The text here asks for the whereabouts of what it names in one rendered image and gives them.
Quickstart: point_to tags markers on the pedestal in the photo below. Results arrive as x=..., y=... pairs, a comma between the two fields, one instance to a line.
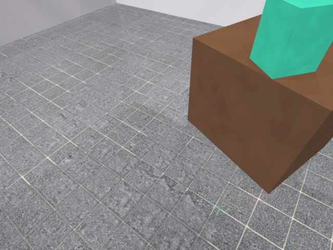
x=268, y=127

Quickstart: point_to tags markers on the carton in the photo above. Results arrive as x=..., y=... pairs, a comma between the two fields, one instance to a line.
x=293, y=36

